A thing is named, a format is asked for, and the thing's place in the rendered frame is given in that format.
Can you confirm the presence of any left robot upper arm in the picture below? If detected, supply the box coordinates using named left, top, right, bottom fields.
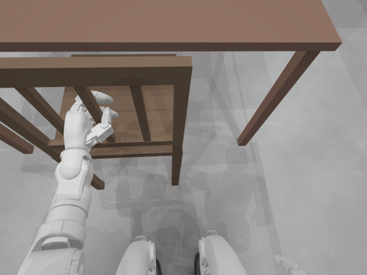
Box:
left=20, top=247, right=86, bottom=275

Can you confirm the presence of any robot right hand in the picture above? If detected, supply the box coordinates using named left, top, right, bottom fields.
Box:
left=272, top=254, right=306, bottom=275

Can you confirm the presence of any table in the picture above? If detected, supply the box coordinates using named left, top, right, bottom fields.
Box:
left=0, top=0, right=342, bottom=154

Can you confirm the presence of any left robot thigh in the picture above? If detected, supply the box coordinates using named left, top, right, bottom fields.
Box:
left=115, top=240, right=156, bottom=275

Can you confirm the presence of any chair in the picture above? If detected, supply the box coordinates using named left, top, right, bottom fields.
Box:
left=0, top=54, right=193, bottom=190

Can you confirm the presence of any right robot thigh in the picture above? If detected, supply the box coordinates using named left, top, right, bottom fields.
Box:
left=198, top=235, right=247, bottom=275

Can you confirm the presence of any robot left forearm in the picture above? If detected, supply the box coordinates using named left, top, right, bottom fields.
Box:
left=17, top=148, right=93, bottom=275

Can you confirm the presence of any robot thigh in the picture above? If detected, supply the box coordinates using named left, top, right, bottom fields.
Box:
left=198, top=235, right=247, bottom=275
left=115, top=240, right=156, bottom=275

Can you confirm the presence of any robot left hand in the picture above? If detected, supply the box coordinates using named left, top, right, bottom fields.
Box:
left=64, top=91, right=119, bottom=153

